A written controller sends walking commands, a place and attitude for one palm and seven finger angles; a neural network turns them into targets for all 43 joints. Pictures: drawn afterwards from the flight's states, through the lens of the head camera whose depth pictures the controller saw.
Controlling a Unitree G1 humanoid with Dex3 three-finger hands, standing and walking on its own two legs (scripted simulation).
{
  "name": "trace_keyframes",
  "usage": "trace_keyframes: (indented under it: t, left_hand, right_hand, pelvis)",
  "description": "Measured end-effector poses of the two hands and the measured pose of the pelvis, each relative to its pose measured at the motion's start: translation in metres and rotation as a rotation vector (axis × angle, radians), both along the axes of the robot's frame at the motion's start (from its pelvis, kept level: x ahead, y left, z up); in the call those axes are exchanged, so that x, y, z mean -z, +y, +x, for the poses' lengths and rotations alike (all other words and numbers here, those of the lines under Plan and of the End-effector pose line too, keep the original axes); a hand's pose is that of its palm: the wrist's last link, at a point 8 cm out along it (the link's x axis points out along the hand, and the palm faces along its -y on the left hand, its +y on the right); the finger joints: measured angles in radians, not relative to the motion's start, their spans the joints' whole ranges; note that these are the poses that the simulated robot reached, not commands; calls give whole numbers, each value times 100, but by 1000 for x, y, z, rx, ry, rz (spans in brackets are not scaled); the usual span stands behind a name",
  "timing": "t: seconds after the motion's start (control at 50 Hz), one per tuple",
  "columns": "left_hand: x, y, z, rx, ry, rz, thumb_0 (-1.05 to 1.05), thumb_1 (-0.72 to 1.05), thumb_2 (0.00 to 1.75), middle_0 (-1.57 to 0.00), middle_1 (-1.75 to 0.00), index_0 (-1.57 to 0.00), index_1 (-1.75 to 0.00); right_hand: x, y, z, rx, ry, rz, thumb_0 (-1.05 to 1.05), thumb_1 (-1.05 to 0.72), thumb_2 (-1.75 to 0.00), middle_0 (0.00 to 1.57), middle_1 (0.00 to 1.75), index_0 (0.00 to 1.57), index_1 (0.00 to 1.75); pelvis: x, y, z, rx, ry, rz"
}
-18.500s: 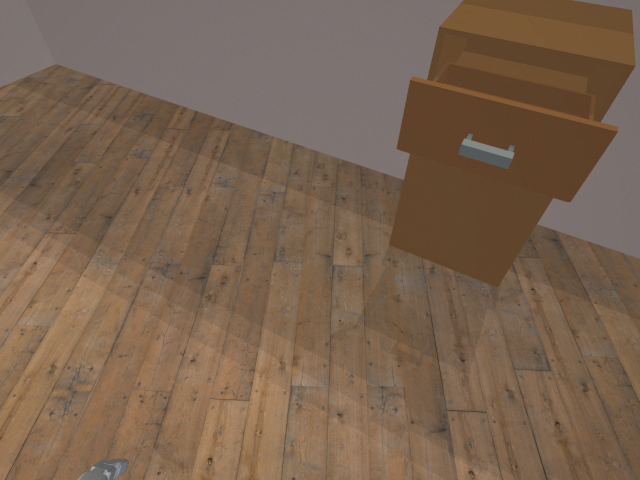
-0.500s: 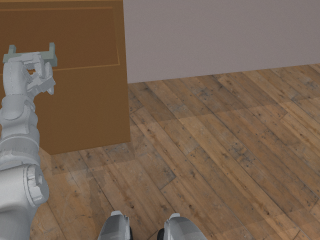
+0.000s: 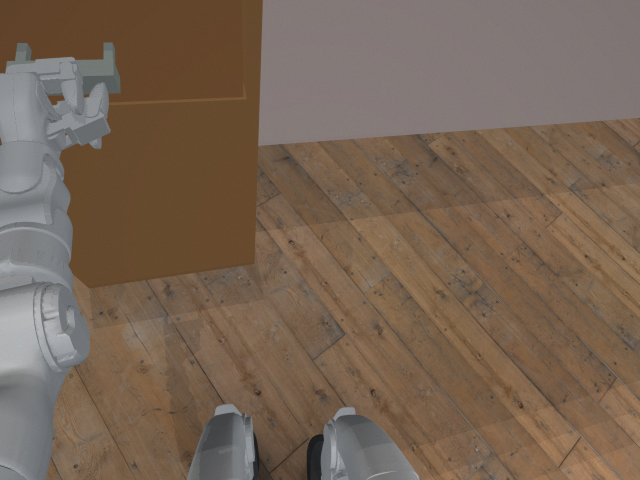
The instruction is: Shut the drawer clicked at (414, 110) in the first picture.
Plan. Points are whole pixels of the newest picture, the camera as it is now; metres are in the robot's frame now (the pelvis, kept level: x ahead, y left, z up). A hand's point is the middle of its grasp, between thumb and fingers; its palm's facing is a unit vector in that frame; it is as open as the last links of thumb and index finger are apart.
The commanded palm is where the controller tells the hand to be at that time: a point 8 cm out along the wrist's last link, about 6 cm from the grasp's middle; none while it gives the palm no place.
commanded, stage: push the drawer shut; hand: left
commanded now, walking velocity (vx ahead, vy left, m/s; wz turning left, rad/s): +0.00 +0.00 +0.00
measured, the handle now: (66, 64) +0.60 +0.26 +0.08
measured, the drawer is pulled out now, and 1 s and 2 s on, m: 0.00 0.00 0.00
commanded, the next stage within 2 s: pull the fist back off the drawer in 0.02 s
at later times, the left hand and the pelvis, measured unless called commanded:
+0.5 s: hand (93, 110) +0.53 +0.22 +0.08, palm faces +0.15 -0.99 -0.04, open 3.2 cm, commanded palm +0.52 +0.24 +0.08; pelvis -0.01 +0.00 +0.00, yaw +0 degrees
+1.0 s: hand (103, 114) +0.52 +0.21 +0.09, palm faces +0.17 -0.98 -0.02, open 3.2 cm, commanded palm +0.46 +0.25 +0.10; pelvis +0.05 -0.01 +0.02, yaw -2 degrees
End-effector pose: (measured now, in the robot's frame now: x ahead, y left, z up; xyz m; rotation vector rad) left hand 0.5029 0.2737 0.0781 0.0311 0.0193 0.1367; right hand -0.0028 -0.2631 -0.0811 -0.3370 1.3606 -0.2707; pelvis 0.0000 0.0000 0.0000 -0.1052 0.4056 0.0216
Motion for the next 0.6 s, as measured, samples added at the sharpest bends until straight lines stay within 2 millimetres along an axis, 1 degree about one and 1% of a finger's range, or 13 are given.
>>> trace_keyframes:
  t: [0.2,0.32,0.44,0.6]
  left_hand:
    - [-3,0,0,-9,5,10,0,51,89,-140,-160,-141,-160]
    - [-4,0,0,-9,7,13,0,52,89,-140,-160,-140,-160]
    - [-3,-1,-1,-10,4,12,-1,52,89,-140,-160,-140,-160]
    - [-1,-5,-3,-9,-3,-1,-1,58,88,-140,-160,-140,-160]
  right_hand:
    - [-2,0,-22,-1,3,-12,1,-90,-90,21,30,20,30]
    - [-3,-2,-28,-3,19,-8,1,-90,-90,21,30,20,30]
    - [-1,-4,-25,-8,25,2,1,-90,-90,21,30,20,30]
    - [-1,-6,-7,2,6,23,1,-90,-90,21,30,20,30]
  pelvis:
    - [2,0,-10,2,6,-2]
    - [2,-1,-10,0,7,-1]
    - [2,-3,-8,1,7,0]
    - [-1,-6,0,11,-2,5]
